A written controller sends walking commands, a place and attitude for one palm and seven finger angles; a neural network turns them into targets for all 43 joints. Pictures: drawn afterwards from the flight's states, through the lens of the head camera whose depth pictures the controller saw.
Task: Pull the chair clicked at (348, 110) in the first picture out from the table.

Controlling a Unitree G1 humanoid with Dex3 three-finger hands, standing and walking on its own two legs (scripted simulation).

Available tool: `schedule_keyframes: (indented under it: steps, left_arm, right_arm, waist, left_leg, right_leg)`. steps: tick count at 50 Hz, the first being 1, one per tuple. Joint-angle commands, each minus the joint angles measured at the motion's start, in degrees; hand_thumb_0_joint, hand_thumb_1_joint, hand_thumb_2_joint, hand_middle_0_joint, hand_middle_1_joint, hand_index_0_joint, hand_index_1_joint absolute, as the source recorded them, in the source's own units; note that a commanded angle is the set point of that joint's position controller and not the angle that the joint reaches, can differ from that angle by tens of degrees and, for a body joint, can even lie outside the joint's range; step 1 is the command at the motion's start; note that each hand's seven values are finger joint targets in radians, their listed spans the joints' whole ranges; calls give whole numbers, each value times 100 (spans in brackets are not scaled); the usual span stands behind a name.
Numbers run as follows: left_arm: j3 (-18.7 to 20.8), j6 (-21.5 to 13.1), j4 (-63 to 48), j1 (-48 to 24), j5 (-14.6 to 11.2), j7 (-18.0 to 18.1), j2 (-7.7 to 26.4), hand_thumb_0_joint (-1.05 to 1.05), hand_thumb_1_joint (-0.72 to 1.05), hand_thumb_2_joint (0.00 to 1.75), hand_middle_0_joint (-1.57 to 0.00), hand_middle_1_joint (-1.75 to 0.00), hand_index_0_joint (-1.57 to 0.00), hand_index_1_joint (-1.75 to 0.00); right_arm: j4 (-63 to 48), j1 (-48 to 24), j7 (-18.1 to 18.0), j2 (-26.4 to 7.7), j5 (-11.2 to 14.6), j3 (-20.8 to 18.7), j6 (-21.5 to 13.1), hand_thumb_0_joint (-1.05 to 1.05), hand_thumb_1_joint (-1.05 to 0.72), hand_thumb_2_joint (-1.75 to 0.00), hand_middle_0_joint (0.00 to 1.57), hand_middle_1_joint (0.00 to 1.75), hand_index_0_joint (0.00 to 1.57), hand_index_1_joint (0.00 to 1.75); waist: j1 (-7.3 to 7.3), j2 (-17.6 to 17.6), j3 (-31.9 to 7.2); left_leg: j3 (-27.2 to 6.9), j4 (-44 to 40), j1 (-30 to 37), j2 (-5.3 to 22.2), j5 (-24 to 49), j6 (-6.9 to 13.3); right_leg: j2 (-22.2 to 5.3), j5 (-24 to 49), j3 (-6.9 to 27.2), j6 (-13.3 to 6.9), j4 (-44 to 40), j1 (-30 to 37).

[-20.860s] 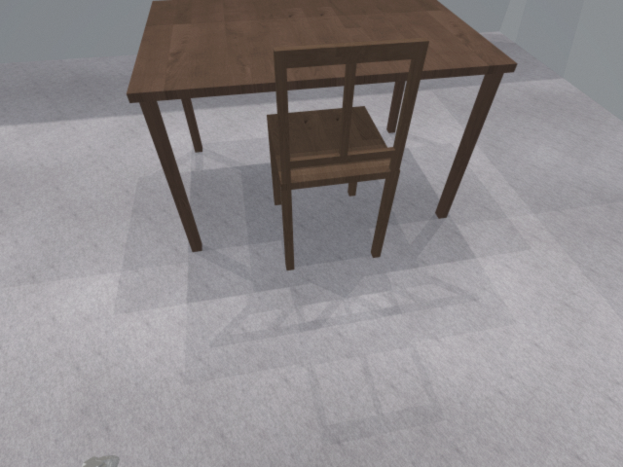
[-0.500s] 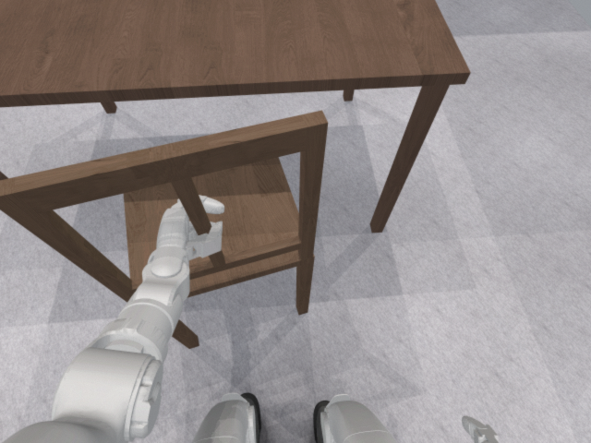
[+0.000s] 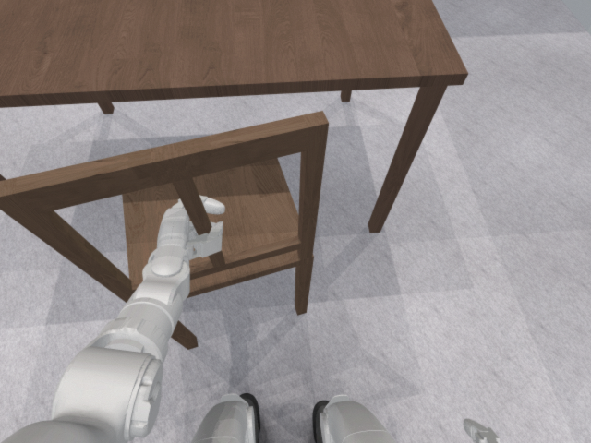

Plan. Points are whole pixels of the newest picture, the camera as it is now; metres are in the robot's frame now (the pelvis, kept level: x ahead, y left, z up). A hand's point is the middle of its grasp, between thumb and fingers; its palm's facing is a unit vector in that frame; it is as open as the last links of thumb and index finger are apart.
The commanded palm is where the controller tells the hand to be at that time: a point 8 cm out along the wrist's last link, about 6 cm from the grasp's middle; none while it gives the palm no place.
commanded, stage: step backward, pulling the chair out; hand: left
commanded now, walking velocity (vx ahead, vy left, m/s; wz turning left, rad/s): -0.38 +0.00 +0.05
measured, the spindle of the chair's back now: (203, 227) +0.44 +0.14 -0.06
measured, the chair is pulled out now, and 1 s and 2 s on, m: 0.16 0.20 0.20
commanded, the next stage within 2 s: stop walking, hand still on the chair in 0.36 s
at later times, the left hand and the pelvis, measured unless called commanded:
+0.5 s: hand (214, 238) +0.41 +0.11 -0.05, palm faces +0.00 -0.98 -0.19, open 5.4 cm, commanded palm +0.39 +0.16 -0.03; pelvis +0.00 +0.00 +0.00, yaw +0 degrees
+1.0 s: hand (208, 258) +0.37 +0.12 -0.04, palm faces -0.02 -0.99 -0.14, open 5.5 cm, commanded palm +0.36 +0.17 -0.03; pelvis +0.07 +0.01 +0.03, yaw +0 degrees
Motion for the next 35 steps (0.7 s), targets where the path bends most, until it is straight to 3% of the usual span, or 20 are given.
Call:
schedule_keyframes:
  steps: [1, 11, 15, 20, 23, 24, 25, 28, 31, 33, 35]
  left_arm:
    - [122, -471, -1307, -2426, 121, 52, 1217, 0, 90, 90, -50, -145, -50, -145]
    - [191, -455, -1240, -2485, 184, 121, 1342, 0, 90, 90, -50, -145, -50, -145]
    - [157, -450, -1234, -2509, 181, 132, 1312, 0, 90, 90, -50, -145, -50, -145]
    - [59, -479, -1252, -2516, 132, 84, 1122, 0, 90, 90, -50, -145, -50, -145]
    - [131, -477, -1217, -2454, 129, 76, 1181, 0, 90, 90, -50, -145, -50, -145]
    - [-15, -498, -2341, -2331, 71, 4, 1078, 0, 90, 90, -50, -145, -50, -145]
    - [-3, -427, -2459, -2193, 50, -25, 1040, 0, 90, 90, -50, -145, -50, -145]
    - [16, -126, -2466, -1759, -15, -29, 1041, 0, 90, 90, -50, -145, -50, -145]
    - [49, 10, -2356, -1448, 25, -12, 1099, 0, 90, 90, -50, -145, -50, -145]
    - [7, 55, -2312, -1249, 50, -9, 1032, 0, 90, 90, -50, -145, -50, -145]
    - [-59, 88, -2280, -1019, 54, -28, 875, 0, 90, 90, -50, -145, -50, -145]
  right_arm:
    - [-419, 426, -41, -874, 7, -300, -168, 0, -90, -90, 20, 30, 20, 30]
    - [-383, 497, -5, -863, 13, -295, -168, 0, -90, -90, 20, 30, 20, 30]
    - [-378, 517, -9, -897, 34, -287, -152, 0, -90, -90, 20, 30, 20, 30]
    - [-375, 474, -19, -898, 25, -280, -163, 0, -90, -90, 20, 30, 20, 30]
    - [-348, 511, -29, -922, 14, -302, -168, 0, -90, -90, 20, 30, 20, 30]
    - [-779, 348, -5, -815, 29, -322, -129, 0, -90, -90, 20, 30, 20, 30]
    - [-872, 285, -25, -802, 29, -290, -109, 0, -90, -90, 20, 30, 20, 30]
    - [-1043, 255, -87, -798, 21, -254, 7, 0, -90, -90, 20, 30, 20, 30]
    - [-1113, 235, -95, -777, -3, -242, 73, 0, -90, -90, 20, 30, 20, 30]
    - [-1090, 239, -98, -803, -8, -243, 89, 0, -90, -90, 20, 30, 20, 30]
    - [-1109, 161, -97, -775, -39, -223, 101, 0, -90, -90, 20, 30, 20, 30]
  waist:
    - [67, 290, -3032]
    - [4, 22, -3061]
    - [4, 43, -3061]
    - [31, 384, -3078]
    - [43, 445, -3102]
    - [182, 749, -3326]
    - [224, 898, -3468]
    - [277, 514, -3237]
    - [277, -92, -2765]
    - [297, -86, -2572]
    - [338, -8, -2479]
  left_leg:
    - [-657, -402, 1681, 463, 219, 217]
    - [-469, -169, 1706, 253, 99, 117]
    - [-490, -213, 1758, 257, 201, 120]
    - [-751, -428, 1863, 495, 555, 251]
    - [-796, -463, 1911, 551, 621, 280]
    - [-834, -678, 2098, 643, 649, 289]
    - [-794, -698, 2286, 635, 656, 304]
    - [-612, -787, 2145, 560, 50, 279]
    - [-263, -544, 2226, 227, -745, 108]
    - [-191, -545, 2581, 128, -665, 54]
    - [-217, -685, 2800, 162, -434, 88]
  right_leg:
    - [-568, 52, 523, 305, -639, 865]
    - [-823, 240, 746, 387, -911, 845]
    - [-795, 303, 665, 407, -878, 810]
    - [-507, 222, 414, 379, -549, 687]
    - [-450, 218, 375, 361, -496, 708]
    - [-485, 296, 387, 295, -468, 1195]
    - [-450, 316, 361, 259, -508, 1341]
    - [-527, -28, 435, 246, -790, 1657]
    - [-874, -610, 827, 193, -1517, 1465]
    - [-970, -637, 862, 140, -1733, 1327]
    - [-887, -431, 695, 180, -1720, 1315]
